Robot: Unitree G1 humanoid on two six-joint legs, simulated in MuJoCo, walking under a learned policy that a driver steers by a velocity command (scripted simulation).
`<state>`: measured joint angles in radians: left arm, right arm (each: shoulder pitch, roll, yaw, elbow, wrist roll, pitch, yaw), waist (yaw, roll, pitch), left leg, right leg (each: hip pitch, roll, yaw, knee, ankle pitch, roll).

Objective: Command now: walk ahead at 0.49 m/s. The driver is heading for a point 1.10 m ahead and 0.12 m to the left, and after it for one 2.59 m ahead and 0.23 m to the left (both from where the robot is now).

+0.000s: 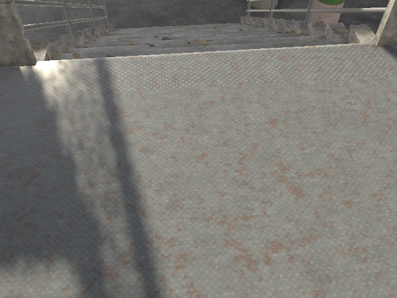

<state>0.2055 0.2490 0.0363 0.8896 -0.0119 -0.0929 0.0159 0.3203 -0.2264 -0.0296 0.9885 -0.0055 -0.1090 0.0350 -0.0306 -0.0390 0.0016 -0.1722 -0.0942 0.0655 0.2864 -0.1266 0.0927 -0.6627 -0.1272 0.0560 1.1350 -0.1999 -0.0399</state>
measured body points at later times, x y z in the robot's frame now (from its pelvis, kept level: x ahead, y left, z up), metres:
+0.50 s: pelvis +0.28 -0.08 +0.00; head +0.29 -0.10 +0.45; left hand +0.33 +0.18 -0.12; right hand +0.37 -0.35 -0.14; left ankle +0.29 +0.08 -0.66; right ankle +0.29 -0.16 -0.74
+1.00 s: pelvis +0.55 -0.01 -0.01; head +0.58 +0.00 +0.44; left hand +0.60 +0.25 -0.15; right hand +0.66 -0.27 -0.13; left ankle +0.61 +0.07 -0.74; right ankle +0.46 -0.16 -0.65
